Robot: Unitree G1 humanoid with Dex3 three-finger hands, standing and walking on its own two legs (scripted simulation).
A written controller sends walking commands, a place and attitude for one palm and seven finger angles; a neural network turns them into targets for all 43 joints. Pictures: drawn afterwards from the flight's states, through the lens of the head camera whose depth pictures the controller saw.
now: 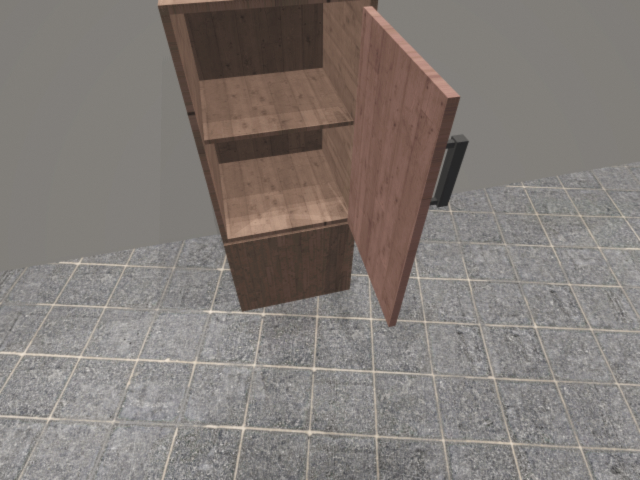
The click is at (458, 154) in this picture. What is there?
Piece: cupboard door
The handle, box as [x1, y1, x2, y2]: [430, 134, 468, 206]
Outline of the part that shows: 462,134 452,136 447,142 447,153 434,196 431,199 430,205 447,205 468,141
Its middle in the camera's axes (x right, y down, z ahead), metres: +0.20 -0.11 +0.67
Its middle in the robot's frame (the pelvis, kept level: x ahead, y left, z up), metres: +0.59 -0.17 +0.06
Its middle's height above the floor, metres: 0.83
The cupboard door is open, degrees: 89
